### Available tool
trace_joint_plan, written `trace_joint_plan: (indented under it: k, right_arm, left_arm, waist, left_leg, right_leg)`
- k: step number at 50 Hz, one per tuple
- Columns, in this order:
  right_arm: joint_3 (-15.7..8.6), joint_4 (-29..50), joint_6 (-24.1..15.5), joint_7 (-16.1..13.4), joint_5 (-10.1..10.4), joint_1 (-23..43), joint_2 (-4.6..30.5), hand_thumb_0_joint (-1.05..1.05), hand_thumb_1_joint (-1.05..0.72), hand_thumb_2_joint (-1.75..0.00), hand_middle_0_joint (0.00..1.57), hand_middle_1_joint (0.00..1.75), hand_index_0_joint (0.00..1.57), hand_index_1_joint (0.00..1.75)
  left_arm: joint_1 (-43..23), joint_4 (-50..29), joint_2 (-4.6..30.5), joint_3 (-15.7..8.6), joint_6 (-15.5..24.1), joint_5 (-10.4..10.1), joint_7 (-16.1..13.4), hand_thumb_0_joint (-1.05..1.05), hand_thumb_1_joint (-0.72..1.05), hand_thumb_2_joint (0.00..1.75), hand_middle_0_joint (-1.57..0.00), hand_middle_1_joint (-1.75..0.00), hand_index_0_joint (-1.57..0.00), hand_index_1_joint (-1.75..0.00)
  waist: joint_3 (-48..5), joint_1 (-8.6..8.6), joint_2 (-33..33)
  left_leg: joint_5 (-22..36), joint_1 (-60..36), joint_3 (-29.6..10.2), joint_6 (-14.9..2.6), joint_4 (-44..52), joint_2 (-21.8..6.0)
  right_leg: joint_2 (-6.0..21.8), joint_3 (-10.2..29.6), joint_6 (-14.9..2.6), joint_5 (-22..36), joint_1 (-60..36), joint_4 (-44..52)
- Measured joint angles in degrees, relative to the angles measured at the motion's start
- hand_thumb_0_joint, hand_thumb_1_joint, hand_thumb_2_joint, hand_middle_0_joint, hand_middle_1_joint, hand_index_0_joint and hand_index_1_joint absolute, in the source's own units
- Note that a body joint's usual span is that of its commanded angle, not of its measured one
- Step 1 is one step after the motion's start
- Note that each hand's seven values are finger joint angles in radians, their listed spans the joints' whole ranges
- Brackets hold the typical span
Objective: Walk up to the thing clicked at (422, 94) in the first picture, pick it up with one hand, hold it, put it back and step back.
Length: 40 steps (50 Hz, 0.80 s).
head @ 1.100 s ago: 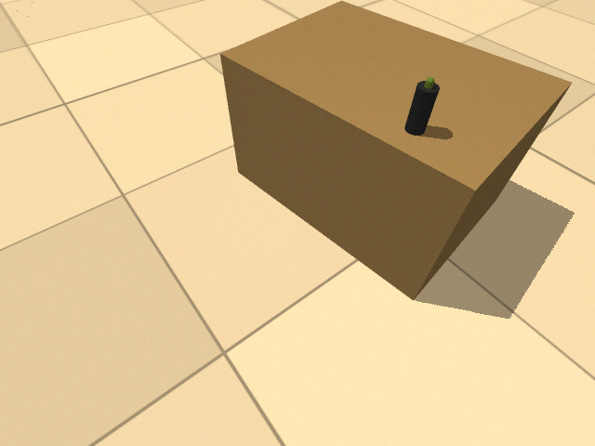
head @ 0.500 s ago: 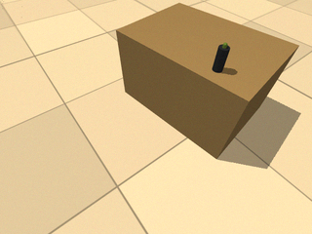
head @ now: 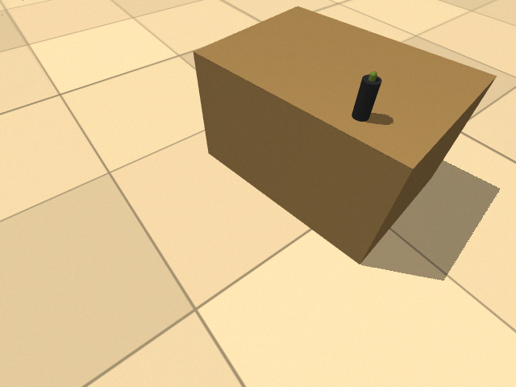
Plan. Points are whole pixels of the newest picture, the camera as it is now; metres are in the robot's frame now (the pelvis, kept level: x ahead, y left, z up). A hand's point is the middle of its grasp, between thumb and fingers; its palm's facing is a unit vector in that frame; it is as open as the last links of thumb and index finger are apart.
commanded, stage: stand
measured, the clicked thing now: (366, 95) +0.95 -0.35 -0.10
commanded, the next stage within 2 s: walk up in 0.02 s
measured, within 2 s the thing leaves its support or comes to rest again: neither
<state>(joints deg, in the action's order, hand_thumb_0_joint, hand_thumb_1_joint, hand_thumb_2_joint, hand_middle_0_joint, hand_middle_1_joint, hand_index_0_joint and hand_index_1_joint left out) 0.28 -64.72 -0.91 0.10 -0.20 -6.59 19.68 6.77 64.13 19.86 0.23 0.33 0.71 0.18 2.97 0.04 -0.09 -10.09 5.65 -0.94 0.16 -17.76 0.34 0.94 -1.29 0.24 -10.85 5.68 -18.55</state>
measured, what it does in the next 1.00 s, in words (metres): walks ahead, turning right: left foot, then right foot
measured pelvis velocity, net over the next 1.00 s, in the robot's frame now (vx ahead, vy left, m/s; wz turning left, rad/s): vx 0.29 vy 0.06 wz -0.35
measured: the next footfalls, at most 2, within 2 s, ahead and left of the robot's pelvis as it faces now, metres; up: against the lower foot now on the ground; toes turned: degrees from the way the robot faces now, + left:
left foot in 0.32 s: +0.17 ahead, +0.17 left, +0.00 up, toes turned -6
right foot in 0.76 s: +0.32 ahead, -0.07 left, +0.00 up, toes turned -18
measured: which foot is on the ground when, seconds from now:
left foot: down 0.00-0.08, up 0.10-0.30, down 0.32-0.82, up 0.84-1.00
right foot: down 0.00-0.32, up 0.34-0.74, down 0.76-1.00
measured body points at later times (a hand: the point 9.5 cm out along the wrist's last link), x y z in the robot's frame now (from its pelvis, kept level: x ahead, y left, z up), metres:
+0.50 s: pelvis +0.11 +0.08 -0.01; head +0.12 +0.10 +0.44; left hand +0.20 +0.40 -0.14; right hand +0.10 -0.24 -0.11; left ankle +0.13 +0.17 -0.75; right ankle +0.08 -0.06 -0.68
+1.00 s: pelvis +0.29 +0.06 -0.01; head +0.31 +0.03 +0.44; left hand +0.49 +0.31 -0.10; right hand +0.24 -0.25 -0.14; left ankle +0.33 +0.22 -0.67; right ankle +0.28 -0.05 -0.75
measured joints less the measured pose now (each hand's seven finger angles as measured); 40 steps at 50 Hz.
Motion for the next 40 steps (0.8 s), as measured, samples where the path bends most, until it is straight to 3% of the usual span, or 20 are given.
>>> trace_joint_plan:
  k: [2, 5, 7, 10, 14, 16, 17, 19, 21, 23, 29, 34, 38, 40]
  right_arm:
    - [-0.5, 0.7, 0.2, 0.4, -0.4, -0.2, 0.1, 0.0, -0.9, -0.89, 0.2, 0.3, 0.2, 0.3]
    - [-2.1, 3.8, 0.2, 1.8, -1.6, -1.1, 1.3, 0.0, -0.9, -0.89, 0.21, 0.3, 0.2, 0.3]
    - [-3.1, 5.4, 0.2, 2.3, -2.0, -1.7, 2.5, 0.0, -0.9, -0.89, 0.21, 0.3, 0.2, 0.3]
    - [-4.1, 6.9, 0.1, 2.8, -2.3, -2.2, 4.4, 0.01, -0.9, -0.89, 0.2, 0.3, 0.2, 0.3]
    - [-5.1, 9.1, -0.2, 3.5, -2.3, -2.8, 5.7, 0.01, -0.91, -0.89, 0.2, 0.3, 0.2, 0.3]
    - [-5.6, 10.4, -0.7, 3.7, -2.2, -3.4, 5.7, 0.01, -0.91, -0.89, 0.2, 0.3, 0.2, 0.3]
    - [-5.8, 11.0, -1.2, 3.6, -2.3, -3.7, 5.3, 0.01, -0.91, -0.89, 0.2, 0.3, 0.2, 0.3]
    - [-6.0, 12.2, -2.1, 3.2, -2.5, -4.5, 4.1, 0.0, -0.91, -0.89, 0.2, 0.3, 0.2, 0.3]
    - [-5.7, 12.5, -1.8, 3.2, -2.2, -5.8, 3.0, 0.0, -0.91, -0.89, 0.2, 0.3, 0.2, 0.3]
    - [-5.2, 12.5, -1.4, 3.1, -1.9, -7.5, 2.1, 0.0, -0.9, -0.89, 0.2, 0.3, 0.2, 0.3]
    - [-4.2, 13.5, -2.1, 2.8, -1.1, -11.8, 1.5, 0.0, -0.9, -0.89, 0.21, 0.3, 0.2, 0.3]
    - [-4.0, 15.1, -1.7, 2.7, -1.1, -13.8, 2.3, 0.01, -0.9, -0.89, 0.21, 0.3, 0.2, 0.3]
    - [-4.2, 16.5, -0.7, 2.5, -1.3, -14.9, 2.9, 0.01, -0.9, -0.89, 0.21, 0.3, 0.2, 0.3]
    - [-4.4, 16.6, -0.1, 2.2, -1.1, -15.0, 3.5, 0.01, -0.9, -0.89, 0.21, 0.3, 0.2, 0.3]
  left_arm:
    - [0.6, -0.8, 0.0, -0.5, 0.0, 0.1, 0.3, 0.01, 0.9, 0.9, -0.2, -0.3, -0.2, -0.3]
    - [4.5, -3.2, 0.0, -1.9, 1.0, 0.9, 1.3, 0.0, 0.9, 0.9, -0.2, -0.3, -0.21, -0.3]
    - [6.5, -4.0, 0.1, -2.8, 1.3, 1.3, 1.5, 0.0, 0.9, 0.9, -0.2, -0.3, -0.21, -0.3]
    - [9.0, -5.6, 0.3, -3.6, 2.0, 1.3, 1.4, 0.0, 0.9, 0.9, -0.2, -0.3, -0.21, -0.3]
    - [11.9, -7.2, 1.5, -4.2, 1.6, 1.1, 1.6, 0.0, 0.9, 0.9, -0.21, -0.3, -0.21, -0.3]
    - [12.9, -7.6, 2.6, -4.3, 0.9, 1.0, 1.7, 0.01, 0.9, 0.9, -0.21, -0.3, -0.21, -0.3]
    - [13.3, -7.7, 3.3, -4.5, 0.5, 1.0, 1.6, 0.01, 0.9, 0.9, -0.21, -0.3, -0.21, -0.3]
    - [13.2, -7.2, 4.0, -4.5, -0.4, 0.9, 0.8, 0.01, 0.9, 0.9, -0.2, -0.3, -0.21, -0.3]
    - [12.8, -7.3, 4.5, -4.0, -0.6, 0.6, 0.6, 0.01, 0.9, 0.9, -0.2, -0.3, -0.2, -0.3]
    - [12.2, -8.0, 5.0, -3.7, 0.1, 0.1, 1.0, 0.01, 0.91, 0.9, -0.2, -0.3, -0.2, -0.3]
    - [10.5, -10.7, 5.7, -3.7, 1.4, -0.2, 2.2, 0.01, 0.91, 0.9, -0.2, -0.29, -0.2, -0.3]
    - [7.8, -12.8, 4.6, -3.3, 1.2, -0.1, 2.6, 0.01, 0.91, 0.9, -0.2, -0.29, -0.2, -0.3]
    - [5.8, -14.3, 3.5, -3.0, 1.2, -0.2, 2.5, 0.01, 0.91, 0.9, -0.2, -0.29, -0.2, -0.3]
    - [4.1, -14.9, 2.0, -2.9, 1.7, -0.1, 2.1, 0.01, 0.91, 0.9, -0.2, -0.29, -0.2, -0.3]
  waist:
    - [0.0, 0.12, 0.0]
    - [-0.8, 0.44, 0.8]
    - [-1.2, 0.59, 1.4]
    - [0.0, 1.51, 2.2]
    - [1.9, 2.23, 2.0]
    - [2.4, 1.97, 1.1]
    - [2.7, 1.88, -0.2]
    - [2.8, 1.2, -1.8]
    - [2.1, -0.04, -1.9]
    - [1.5, -0.8, -1.9]
    - [1.4, -2.3, -1.6]
    - [3.1, -3.49, -0.1]
    - [3.4, -4.84, 0.9]
    - [4.5, -5.56, 3.8]
  left_leg:
    - [-1.9, 0.5, 0.4, -0.39, -1.4, -0.1]
    - [-13.2, 3.4, 1.7, -1.94, -10.0, -0.4]
    - [-15.7, 6.6, 1.3, -1.79, -17.3, -0.1]
    - [-15.3, 10.9, 0.2, -1.13, -23.2, -0.7]
    - [-14.9, 13.9, -0.9, -0.66, -20.7, -2.2]
    - [-8.4, 13.1, -0.3, -0.29, -16.3, -2.5]
    - [-2.9, 12.4, 1.0, -0.27, -15.6, -1.8]
    - [-4.0, 11.7, 3.1, -0.89, -17.3, -1.1]
    - [-5.7, 9.8, 3.7, -1.76, -16.1, -1.3]
    - [-5.6, 6.9, 4.2, -2.23, -12.9, -1.4]
    - [-5.7, -0.6, 6.9, -3.29, -5.5, 0.1]
    - [-9.6, -4.2, 9.2, -3.55, -5.9, 1.1]
    - [-14.8, -5.8, 10.8, -2.95, -9.2, 1.5]
    - [-18.4, -5.7, 10.2, -2.46, -14.2, -0.7]
  right_leg:
    - [-0.1, 0.3, -0.32, -0.7, 0.4, -0.9]
    - [-0.9, 2.3, -1.21, -4.7, 2.4, -5.1]
    - [-1.2, 3.4, -1.79, -4.1, 2.9, -5.8]
    - [-1.5, 4.8, -1.57, -4.2, 2.0, -5.2]
    - [-0.8, 6.7, 0.07, -5.6, 0.5, -5.3]
    - [0.1, 7.6, 0.9, -8.3, 1.0, -8.7]
    - [0.9, 8.7, -0.26, -10.7, 2.3, -12.9]
    - [-0.1, 10.3, -1.78, -15.7, 7.6, -26.7]
    - [-1.5, 7.9, -2.58, -15.7, 12.6, -36.6]
    - [-1.5, 5.3, -2.56, -12.7, 16.1, -40.7]
    - [0.9, 3.5, -0.83, -5.7, 21.0, -33.4]
    - [2.1, 1.5, -1.58, -2.5, 20.5, -21.8]
    - [1.0, -0.9, -2.92, -1.2, 17.6, -16.0]
    - [-1.1, -1.9, -2.91, 1.4, 15.7, -15.6]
